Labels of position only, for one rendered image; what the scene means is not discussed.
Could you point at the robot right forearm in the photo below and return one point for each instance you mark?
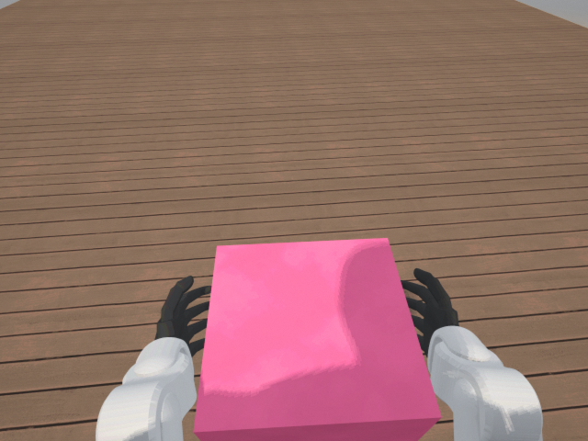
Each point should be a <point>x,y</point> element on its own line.
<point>489,402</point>

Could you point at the robot left forearm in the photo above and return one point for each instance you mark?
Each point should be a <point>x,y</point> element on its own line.
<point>155,395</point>

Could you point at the carton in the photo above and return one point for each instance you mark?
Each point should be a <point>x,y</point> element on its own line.
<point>311,341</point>

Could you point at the right robot hand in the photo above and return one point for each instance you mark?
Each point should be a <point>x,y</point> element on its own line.
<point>437,309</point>

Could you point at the left robot hand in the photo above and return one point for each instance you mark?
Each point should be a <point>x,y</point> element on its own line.
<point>175,316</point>

